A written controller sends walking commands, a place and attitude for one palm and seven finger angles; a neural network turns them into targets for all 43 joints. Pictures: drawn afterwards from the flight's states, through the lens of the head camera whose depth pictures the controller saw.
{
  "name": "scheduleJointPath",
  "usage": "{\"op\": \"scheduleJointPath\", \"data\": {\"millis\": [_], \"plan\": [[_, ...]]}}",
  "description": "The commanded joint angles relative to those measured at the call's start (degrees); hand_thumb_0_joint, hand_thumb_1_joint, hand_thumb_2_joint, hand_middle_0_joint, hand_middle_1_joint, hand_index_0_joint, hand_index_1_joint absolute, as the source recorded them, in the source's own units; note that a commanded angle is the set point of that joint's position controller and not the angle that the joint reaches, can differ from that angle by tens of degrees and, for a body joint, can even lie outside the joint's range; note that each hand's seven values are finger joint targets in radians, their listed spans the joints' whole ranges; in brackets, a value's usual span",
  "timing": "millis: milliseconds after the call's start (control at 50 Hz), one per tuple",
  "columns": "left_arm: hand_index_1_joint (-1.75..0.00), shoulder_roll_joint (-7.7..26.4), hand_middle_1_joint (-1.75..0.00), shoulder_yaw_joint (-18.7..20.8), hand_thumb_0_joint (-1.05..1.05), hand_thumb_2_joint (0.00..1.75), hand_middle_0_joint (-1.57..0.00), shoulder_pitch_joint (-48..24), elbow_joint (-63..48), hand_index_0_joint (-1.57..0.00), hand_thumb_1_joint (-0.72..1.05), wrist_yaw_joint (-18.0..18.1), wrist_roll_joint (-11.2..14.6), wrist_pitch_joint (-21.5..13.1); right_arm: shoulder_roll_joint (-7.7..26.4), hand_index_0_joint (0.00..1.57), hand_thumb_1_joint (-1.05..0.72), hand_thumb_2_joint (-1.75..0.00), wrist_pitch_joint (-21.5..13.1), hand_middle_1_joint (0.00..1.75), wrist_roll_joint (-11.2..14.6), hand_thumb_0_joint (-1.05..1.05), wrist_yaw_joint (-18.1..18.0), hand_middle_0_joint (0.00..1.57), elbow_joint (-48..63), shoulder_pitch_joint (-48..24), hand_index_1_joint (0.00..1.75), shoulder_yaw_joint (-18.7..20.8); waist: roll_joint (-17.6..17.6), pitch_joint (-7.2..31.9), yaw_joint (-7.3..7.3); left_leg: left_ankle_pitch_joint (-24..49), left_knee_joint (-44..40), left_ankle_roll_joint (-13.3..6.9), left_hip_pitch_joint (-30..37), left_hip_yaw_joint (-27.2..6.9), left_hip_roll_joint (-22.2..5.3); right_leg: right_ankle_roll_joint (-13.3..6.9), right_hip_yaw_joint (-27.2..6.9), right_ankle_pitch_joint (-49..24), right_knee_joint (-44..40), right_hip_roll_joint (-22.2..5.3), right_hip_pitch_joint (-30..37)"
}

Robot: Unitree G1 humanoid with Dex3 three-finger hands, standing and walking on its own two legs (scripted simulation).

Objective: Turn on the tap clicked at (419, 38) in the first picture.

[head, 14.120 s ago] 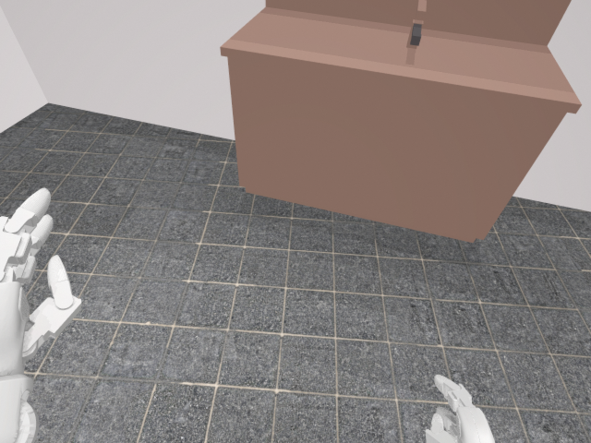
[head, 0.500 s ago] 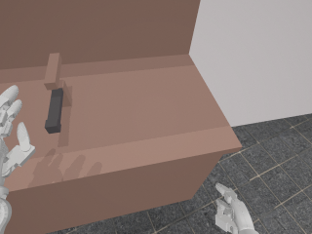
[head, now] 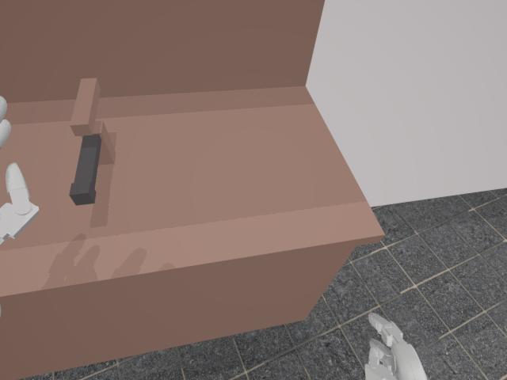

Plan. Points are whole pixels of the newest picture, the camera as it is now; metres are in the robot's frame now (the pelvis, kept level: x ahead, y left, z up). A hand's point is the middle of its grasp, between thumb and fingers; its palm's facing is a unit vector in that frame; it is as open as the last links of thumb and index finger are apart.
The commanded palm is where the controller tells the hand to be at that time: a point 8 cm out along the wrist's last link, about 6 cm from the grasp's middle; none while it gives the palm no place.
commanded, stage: come to a stop and stand still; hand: left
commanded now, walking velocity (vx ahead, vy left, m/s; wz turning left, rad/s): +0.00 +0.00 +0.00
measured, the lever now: (83, 193) +0.34 +0.33 +0.06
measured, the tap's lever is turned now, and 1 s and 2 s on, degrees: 0 0 0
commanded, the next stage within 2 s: look again from close up in 0.78 s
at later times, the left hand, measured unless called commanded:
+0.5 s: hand (81, 197) +0.26 +0.26 +0.17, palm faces +0.35 -0.88 -0.33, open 7.4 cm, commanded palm +0.20 +0.30 +0.18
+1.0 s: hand (61, 205) +0.25 +0.28 +0.16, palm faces +0.36 -0.87 -0.33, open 7.4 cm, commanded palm +0.19 +0.31 +0.18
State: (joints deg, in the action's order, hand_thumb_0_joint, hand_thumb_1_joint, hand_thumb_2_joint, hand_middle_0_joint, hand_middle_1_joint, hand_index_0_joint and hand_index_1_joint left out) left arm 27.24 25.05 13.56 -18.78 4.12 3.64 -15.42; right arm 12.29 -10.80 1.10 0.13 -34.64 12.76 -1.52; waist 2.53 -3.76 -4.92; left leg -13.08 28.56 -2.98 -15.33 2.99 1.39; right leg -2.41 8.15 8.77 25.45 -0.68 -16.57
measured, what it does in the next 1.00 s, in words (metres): stands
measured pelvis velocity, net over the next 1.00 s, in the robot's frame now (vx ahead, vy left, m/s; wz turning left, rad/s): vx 0.02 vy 0.04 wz -0.03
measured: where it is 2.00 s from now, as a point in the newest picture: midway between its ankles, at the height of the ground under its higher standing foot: outside the picture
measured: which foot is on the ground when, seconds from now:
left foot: down 0.00-1.00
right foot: down 0.00-1.00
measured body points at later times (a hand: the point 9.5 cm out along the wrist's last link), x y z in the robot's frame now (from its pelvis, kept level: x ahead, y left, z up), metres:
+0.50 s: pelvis +0.03 +0.02 +0.00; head +0.06 +0.05 +0.45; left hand +0.24 +0.30 +0.19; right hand +0.20 -0.22 -0.06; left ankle +0.02 +0.08 -0.74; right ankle +0.06 -0.10 -0.74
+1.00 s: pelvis +0.02 +0.04 +0.00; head +0.04 +0.06 +0.45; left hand +0.23 +0.32 +0.18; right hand +0.20 -0.18 -0.07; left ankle +0.02 +0.08 -0.74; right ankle +0.06 -0.10 -0.74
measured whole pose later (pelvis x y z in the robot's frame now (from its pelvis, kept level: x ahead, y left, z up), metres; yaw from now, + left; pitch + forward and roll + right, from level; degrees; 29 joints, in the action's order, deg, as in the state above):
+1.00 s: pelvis +0.02 +0.04 +0.00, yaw -2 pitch -1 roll -1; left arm 20.5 20.5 22.9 -26.6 5.8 3.0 -11.7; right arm 10.3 -6.7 0.8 -1.1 -32.2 12.1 -2.1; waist 2.1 -3.5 -1.6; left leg -14.7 26.1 -5.0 -10.4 5.5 2.7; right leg 0.7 5.2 9.1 23.2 -1.6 -12.5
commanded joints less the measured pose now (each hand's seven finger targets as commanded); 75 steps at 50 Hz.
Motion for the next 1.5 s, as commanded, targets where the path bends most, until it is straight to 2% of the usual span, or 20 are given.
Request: {"op": "scheduleJointPath", "data": {"millis": [0, 40, 100, 140, 160, 260, 360, 420, 560, 580, 660, 720, 780, 960, 980, 1060, 1080, 1220, 1400, 1480], "plan": [[-0.30, -0.24, -0.30, -4.43, 0.00, 0.90, -0.20, 0.40, -13.86, -0.20, 0.90, 0.86, -0.07, -3.86, 6.97, 0.20, -0.90, -0.90, -3.80, 0.30, 0.37, 0.00, 0.37, 0.20, 9.05, -2.73, 0.30, 2.88, -15.41, 9.05, 2.35, -8.55, -10.81, 0.81, -2.37, -5.44, -6.23, 0.70, -11.04, 9.20, -1.46, -4.65, 9.12], [-0.30, 1.50, -0.30, -2.93, 0.00, 0.90, -0.20, 2.91, -14.68, -0.20, 0.90, 1.69, -0.78, -3.64, 6.62, 0.20, -0.90, -0.90, -3.63, 0.30, 0.49, 0.00, 0.55, 0.20, 9.70, -3.13, 0.30, 2.80, -8.87, 7.07, 1.88, -11.99, -11.99, 0.46, -7.84, -5.93, -6.53, 1.46, -10.34, 9.38, -0.54, -3.83, 12.15], [-0.30, 5.51, -0.30, 2.73, 0.00, 0.90, -0.20, 4.89, -13.81, -0.20, 0.90, 2.49, -0.45, -2.93, 6.08, 0.20, -0.90, -0.90, -2.79, 0.30, 0.58, 0.00, -0.12, 0.20, 10.87, -4.05, 0.30, 2.73, 4.90, 6.07, 2.14, -10.81, -9.15, 0.83, -6.90, -6.18, -5.50, 1.79, -10.25, 12.35, -4.61, -4.14, 9.52], [-0.30, 6.75, -0.30, 5.14, 0.00, 0.90, -0.20, 4.70, -14.02, -0.20, 0.90, 2.48, 0.06, -2.81, 5.90, 0.20, -0.90, -0.90, -2.44, 0.30, 0.23, 0.00, -0.80, 0.20, 11.01, -4.39, 0.30, 2.86, 7.69, 5.32, 2.82, -8.89, -6.37, 1.00, -4.00, -5.73, -4.27, 1.21, -12.55, 15.55, -8.35, -5.60, 5.48], [-0.30, 9.14, -0.30, 7.49, 0.00, 0.90, -0.20, 3.49, -15.65, -0.20, 0.90, 2.74, 0.16, -2.83, 6.17, 0.20, -0.90, -0.90, -2.11, 0.30, 0.26, 0.00, -1.01, 0.20, 10.72, -5.33, 0.30, 2.72, 5.00, 5.38, 3.15, -7.71, -6.10, 1.16, -2.34, -5.75, -4.11, 0.80, -12.54, 15.71, -8.41, -5.72, 3.89], [-0.30, 5.67, -0.30, 3.79, 0.00, 0.90, -0.20, 1.58, -21.29, -0.20, 0.90, 2.28, -0.14, -3.96, 5.49, 0.20, -0.90, -0.90, -3.32, 0.30, 0.01, 0.00, -1.27, 0.20, 10.04, -5.63, 0.30, 2.37, -11.15, 9.59, 3.34, 1.63, -8.24, 1.31, -0.48, -6.16, -5.83, 0.90, -9.42, -0.63, -1.16, -3.83, 10.16], [-0.30, 2.65, -0.30, 0.98, 0.00, 0.90, -0.20, 5.76, -21.39, -0.20, 0.90, 2.63, -0.44, -3.22, 6.09, 0.20, -0.90, -0.90, -3.98, 0.30, 0.11, 0.00, -0.71, 0.20, 9.08, -4.57, 0.30, 3.16, -7.28, 12.85, 3.44, 16.60, -4.56, 3.09, 4.05, -5.13, -6.10, 0.87, -8.29, -13.26, 0.33, -3.87, 12.48], [-0.30, 2.11, -0.30, 1.01, 0.00, 0.90, -0.20, 7.59, -19.48, -0.20, 0.90, 2.74, -0.46, -2.42, 6.98, 0.20, -0.90, -0.90, -2.80, 0.30, -0.08, 0.00, -0.70, 0.20, 9.11, -3.70, 0.30, 3.84, -4.21, 12.26, 3.76, 19.58, -4.33, 3.96, 3.57, -5.65, -6.74, 0.73, -8.12, -14.96, 0.42, -3.99, 12.70], [-0.30, 3.87, -0.30, 3.22, 0.00, 0.90, -0.20, 6.72, -19.97, -0.20, 0.90, 2.86, -0.13, -1.32, 6.23, 0.20, -0.90, -0.90, -0.02, 0.30, 0.14, 0.00, -1.68, 0.20, 10.42, -5.89, 0.30, 3.38, -4.67, 9.61, 3.93, 15.10, -6.38, 4.01, 2.77, -5.35, -6.99, 0.93, -8.31, -12.19, -0.86, -3.65, 11.76], [-0.30, 2.18, -0.30, 1.47, 0.00, 0.90, -0.20, 6.26, -19.46, -0.20, 0.90, 2.60, 0.01, -1.40, 6.49, 0.20, -0.90, -0.90, 0.29, 0.30, -0.29, 0.00, -1.69, 0.20, 10.41, -5.45, 0.30, 3.25, -5.29, 9.48, 4.12, 14.23, -6.97, 3.88, 1.78, -5.57, -6.91, 0.94, -7.81, -11.29, -1.03, -3.57, 12.15], [-0.30, 3.12, -0.30, 0.93, 0.00, 0.90, -0.20, 2.87, -24.80, -0.20, 0.90, 2.91, -0.49, -1.34, 6.32, 0.20, -0.90, -0.90, -0.08, 0.30, -0.15, 0.00, -1.79, 0.20, 10.93, -6.42, 0.30, 3.21, -9.85, 10.03, 3.87, 14.76, -7.59, 4.52, 3.71, -5.66, -7.06, 0.90, -7.90, -10.06, -0.39, -2.93, 11.58], [-0.30, 2.57, -0.30, 0.15, 0.00, 0.90, -0.20, 3.31, -23.30, -0.20, 0.90, 2.84, -0.63, -0.97, 6.48, 0.20, -0.90, -0.90, 0.07, 0.30, -0.49, 0.00, -1.63, 0.20, 11.15, -5.61, 0.30, 3.32, -9.73, 9.77, 3.67, 13.61, -8.58, 4.72, 2.61, -6.24, -7.88, 1.06, -7.71, -7.83, -0.47, -2.75, 12.26], [-0.30, 1.44, -0.30, -0.01, 0.00, 0.90, -0.20, 4.86, -20.30, -0.20, 0.90, 2.89, -0.44, -0.38, 6.34, 0.20, -0.90, -0.90, 0.64, 0.30, -0.68, 0.00, -1.73, 0.20, 10.81, -5.49, 0.30, 2.90, -6.03, 9.09, 3.77, 10.73, -9.24, 4.70, 1.27, -6.40, -7.39, 1.18, -7.51, -7.64, -1.68, -2.65, 12.79], [-0.30, 2.75, -0.30, 1.22, 0.00, 0.90, -0.20, 4.87, -20.65, -0.20, 0.90, 2.87, -0.78, -0.12, 6.25, 0.20, -0.90, -0.90, 1.15, 0.30, -0.04, 0.00, -1.91, 0.20, 11.37, -6.30, 0.30, 3.07, -6.54, 7.49, 3.67, 5.19, -11.61, 5.19, -0.18, -6.88, -7.56, 1.39, -7.34, -4.05, -2.15, -2.44, 12.80], [-0.30, 1.06, -0.30, -0.43, 0.00, 0.90, -0.20, 5.33, -19.39, -0.20, 0.90, 2.58, -0.64, -0.20, 6.53, 0.20, -0.90, -0.90, 1.40, 0.30, -0.47, 0.00, -1.84, 0.20, 11.07, -5.75, 0.30, 2.97, -6.14, 7.45, 3.79, 4.40, -12.01, 4.91, -0.73, -7.03, -7.42, 1.39, -7.24, -3.34, -2.31, -2.22, 12.85], [-0.30, 3.75, -0.30, 1.93, 0.00, 0.90, -0.20, 5.10, -22.47, -0.20, 0.90, 3.03, -0.97, -0.56, 6.46, 0.20, -0.90, -0.90, 0.86, 0.30, -0.08, 0.00, -1.91, 0.20, 11.39, -6.57, 0.30, 3.20, -7.42, 8.00, 3.55, 3.91, -11.97, 5.27, -0.11, -7.30, -7.42, 1.36, -7.31, -3.40, -1.94, -2.36, 13.26], [-0.30, 1.86, -0.30, 0.35, 0.00, 0.90, -0.20, 5.79, -20.83, -0.20, 0.90, 2.81, -0.74, -0.66, 6.54, 0.20, -0.90, -0.90, 1.16, 0.30, -0.53, 0.00, -1.93, 0.20, 11.10, -6.03, 0.30, 3.00, -7.16, 7.70, 3.61, 2.13, -12.52, 4.67, -1.55, -7.40, -7.34, 1.43, -7.28, -2.35, -2.23, -2.34, 13.80], [-0.30, 2.37, -0.30, 1.14, 0.00, 0.90, -0.20, 6.68, -20.33, -0.20, 0.90, 3.01, -0.92, -0.85, 6.80, 0.20, -0.90, -0.90, 0.72, 0.30, -0.28, 0.00, -2.02, 0.20, 11.03, -5.26, 0.30, 3.71, -6.45, 7.41, 3.76, 0.78, -11.42, 3.71, -1.61, -7.02, -7.31, 1.13, -8.42, -3.07, -2.90, -3.10, 13.79], [-0.30, 2.68, -0.30, 1.38, 0.00, 0.90, -0.20, 6.75, -22.65, -0.20, 0.90, 2.85, -0.11, -1.22, 6.63, 0.20, -0.90, -0.90, 0.92, 0.30, -0.26, 0.00, -2.10, 0.20, 11.91, -5.66, 0.30, 3.90, -7.02, 9.12, 3.45, 19.37, -7.50, 5.10, 1.87, -7.12, -8.75, 0.89, -7.96, -12.48, -0.15, -2.76, 12.37], [-0.30, 1.80, -0.30, 1.23, 0.00, 0.90, -0.20, 9.49, -23.00, -0.20, 0.90, 2.45, 0.38, -1.66, 6.51, 0.20, -0.90, -0.90, 1.42, 0.30, -0.62, 0.00, -1.82, 0.20, 11.99, -5.79, 0.30, 3.55, -7.64, 10.46, 3.32, 20.67, -6.94, 4.65, 1.40, -7.18, -9.92, 0.48, -7.82, -10.50, 2.07, -2.85, 11.20]]}}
